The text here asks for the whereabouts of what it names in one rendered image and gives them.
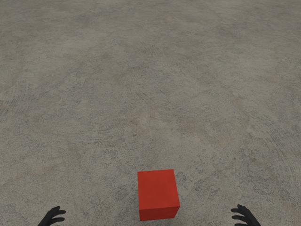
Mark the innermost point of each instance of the carton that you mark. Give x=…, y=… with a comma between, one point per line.
x=157, y=193

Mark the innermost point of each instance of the robot left hand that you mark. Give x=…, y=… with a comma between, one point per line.
x=48, y=219

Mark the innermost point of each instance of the robot right hand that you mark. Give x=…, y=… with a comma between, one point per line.
x=248, y=216

